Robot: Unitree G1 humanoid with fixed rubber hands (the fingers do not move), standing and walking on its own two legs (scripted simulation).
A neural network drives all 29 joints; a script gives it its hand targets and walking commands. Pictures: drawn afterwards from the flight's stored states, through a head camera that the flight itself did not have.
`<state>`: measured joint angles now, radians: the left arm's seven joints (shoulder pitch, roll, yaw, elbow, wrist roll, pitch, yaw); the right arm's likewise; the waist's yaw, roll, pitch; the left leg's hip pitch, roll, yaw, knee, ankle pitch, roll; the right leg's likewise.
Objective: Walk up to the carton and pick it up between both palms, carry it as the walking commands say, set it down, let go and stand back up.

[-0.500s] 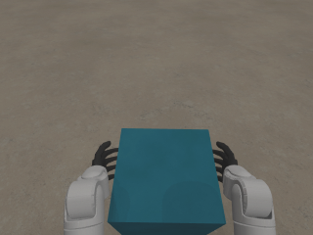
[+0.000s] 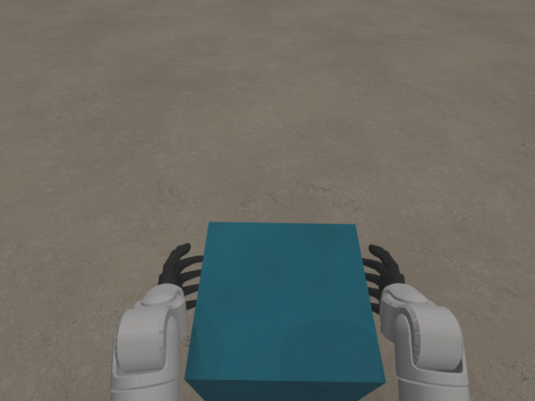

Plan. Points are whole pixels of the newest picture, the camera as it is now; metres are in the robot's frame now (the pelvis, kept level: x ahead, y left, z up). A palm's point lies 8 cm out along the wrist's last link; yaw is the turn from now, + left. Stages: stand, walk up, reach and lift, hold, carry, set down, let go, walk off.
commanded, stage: carry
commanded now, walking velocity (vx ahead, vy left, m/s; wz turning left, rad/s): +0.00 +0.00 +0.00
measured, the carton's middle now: (279, 323) +0.26 +0.00 +0.00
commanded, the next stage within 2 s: none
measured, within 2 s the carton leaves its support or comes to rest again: neither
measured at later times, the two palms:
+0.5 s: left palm (173, 297) +0.26 +0.15 +0.08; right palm (391, 297) +0.26 -0.15 +0.08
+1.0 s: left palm (173, 294) +0.27 +0.15 +0.07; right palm (386, 296) +0.27 -0.14 +0.07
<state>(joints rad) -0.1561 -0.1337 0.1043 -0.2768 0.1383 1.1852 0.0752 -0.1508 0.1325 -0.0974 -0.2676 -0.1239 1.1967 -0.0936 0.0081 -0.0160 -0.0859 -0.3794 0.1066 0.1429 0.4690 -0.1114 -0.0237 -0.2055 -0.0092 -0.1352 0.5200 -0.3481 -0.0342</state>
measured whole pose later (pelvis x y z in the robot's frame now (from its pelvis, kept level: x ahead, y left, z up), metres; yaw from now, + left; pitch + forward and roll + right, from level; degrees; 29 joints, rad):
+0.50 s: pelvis +0.00 +0.00 +0.00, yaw +0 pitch +1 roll +0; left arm -0.15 -0.13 0.10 -0.27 0.14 1.15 0.07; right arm -0.14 0.13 -0.09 -0.27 -0.13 1.16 -0.09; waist 0.01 -0.01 -0.07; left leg -0.38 0.11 0.14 0.48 -0.12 -0.02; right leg -0.20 -0.01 -0.14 0.53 -0.35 -0.04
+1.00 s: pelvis +0.00 +0.00 +0.00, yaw +0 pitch +2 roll +0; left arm -0.15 -0.13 0.10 -0.23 0.15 1.08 0.07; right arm -0.14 0.13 -0.10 -0.21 -0.13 1.08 -0.08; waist 0.00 -0.02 -0.07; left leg -0.39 0.10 0.14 0.48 -0.12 -0.02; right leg -0.22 -0.02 -0.14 0.54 -0.36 -0.03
